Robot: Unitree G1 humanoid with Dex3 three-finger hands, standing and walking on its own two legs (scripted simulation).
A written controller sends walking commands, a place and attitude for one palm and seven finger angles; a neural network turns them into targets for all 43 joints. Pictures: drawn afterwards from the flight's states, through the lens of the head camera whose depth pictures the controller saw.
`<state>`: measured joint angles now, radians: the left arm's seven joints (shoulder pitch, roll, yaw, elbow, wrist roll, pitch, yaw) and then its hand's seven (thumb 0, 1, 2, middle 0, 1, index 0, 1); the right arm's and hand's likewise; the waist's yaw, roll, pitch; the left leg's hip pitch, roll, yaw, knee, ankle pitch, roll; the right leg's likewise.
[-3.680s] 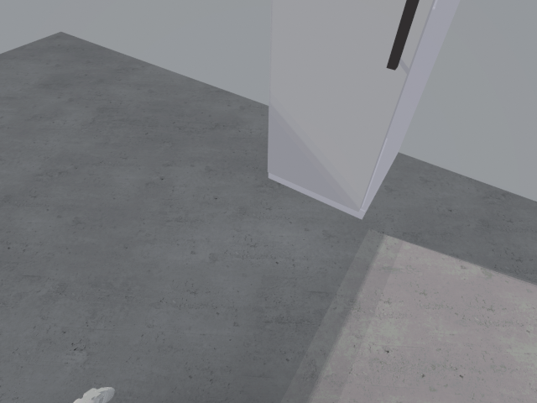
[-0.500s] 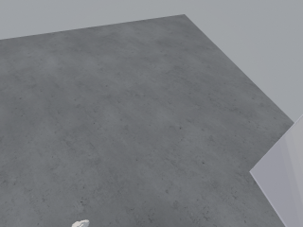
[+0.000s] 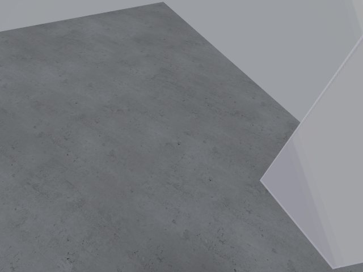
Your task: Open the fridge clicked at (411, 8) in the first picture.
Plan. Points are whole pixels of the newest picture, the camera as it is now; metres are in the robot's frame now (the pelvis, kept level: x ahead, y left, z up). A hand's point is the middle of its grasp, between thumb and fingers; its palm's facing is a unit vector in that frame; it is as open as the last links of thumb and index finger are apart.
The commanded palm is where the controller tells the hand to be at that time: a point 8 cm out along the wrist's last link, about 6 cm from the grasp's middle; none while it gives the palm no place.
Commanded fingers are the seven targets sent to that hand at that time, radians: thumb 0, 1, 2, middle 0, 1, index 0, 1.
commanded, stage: turn to face it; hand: right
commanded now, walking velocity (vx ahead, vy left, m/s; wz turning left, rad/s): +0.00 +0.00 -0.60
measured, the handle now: out of the picture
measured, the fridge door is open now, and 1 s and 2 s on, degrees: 0 0 0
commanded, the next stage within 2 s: take the last steps up to it in 1.52 s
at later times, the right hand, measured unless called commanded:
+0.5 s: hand out of the picture -0.05 -0.24 -0.19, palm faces +0.36 +0.89 -0.26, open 7.4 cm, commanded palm none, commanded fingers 0.00 -0.90 -0.90 0.20 0.30 0.20 0.30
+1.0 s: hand out of the picture -0.04 -0.20 -0.14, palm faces +0.59 +0.75 -0.29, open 7.4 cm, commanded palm none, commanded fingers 0.00 -0.90 -0.90 0.20 0.30 0.20 0.30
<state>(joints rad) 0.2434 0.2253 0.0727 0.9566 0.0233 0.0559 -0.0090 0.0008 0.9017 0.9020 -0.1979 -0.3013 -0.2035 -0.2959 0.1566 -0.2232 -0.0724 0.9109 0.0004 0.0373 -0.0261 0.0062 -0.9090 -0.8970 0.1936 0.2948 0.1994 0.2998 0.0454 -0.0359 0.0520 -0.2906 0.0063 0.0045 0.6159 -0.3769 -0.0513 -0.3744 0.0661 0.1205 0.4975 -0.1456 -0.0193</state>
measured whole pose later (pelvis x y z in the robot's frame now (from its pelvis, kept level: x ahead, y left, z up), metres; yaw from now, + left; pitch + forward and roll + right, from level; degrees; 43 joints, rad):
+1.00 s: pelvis -0.01 +0.02 +0.00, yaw -38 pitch -1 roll -1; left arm 0.20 0.27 0.09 0.94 0.02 0.09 -0.04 0.00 0.90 0.90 -0.19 -0.30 -0.20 -0.30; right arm 0.19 -0.18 -0.03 0.85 -0.02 0.02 -0.03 0.00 -0.90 -0.90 0.20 0.30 0.20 0.30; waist 0.04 -0.05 0.07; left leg -0.23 0.08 0.13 0.55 -0.29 0.01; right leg -0.51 0.02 0.01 1.15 -0.39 0.05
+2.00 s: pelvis -0.01 -0.03 +0.01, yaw -58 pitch -1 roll +1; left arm 0.29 0.19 0.07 1.08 0.03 0.04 -0.03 0.00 0.90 0.90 -0.19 -0.30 -0.20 -0.30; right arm 0.40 -0.12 -0.03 1.09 -0.03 -0.04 -0.02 0.00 -0.91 -0.90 0.20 0.30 0.20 0.30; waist -0.01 -0.02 0.00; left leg -0.07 0.03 0.13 0.36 -0.27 0.00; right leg -0.44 -0.09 -0.05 0.86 -0.31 0.01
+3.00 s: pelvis +0.10 -0.21 -0.01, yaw -56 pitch -1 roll +1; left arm 0.13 0.17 0.05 0.99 0.01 0.02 0.01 0.00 0.91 0.90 -0.19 -0.30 -0.20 -0.29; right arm 0.16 -0.19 -0.06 1.01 -0.02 0.04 -0.04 0.00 -0.92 -0.90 0.20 0.30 0.20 0.30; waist -0.02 0.03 0.09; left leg -0.34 0.07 0.15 0.62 -0.25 0.01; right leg -0.31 -0.01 -0.08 0.62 -0.29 -0.01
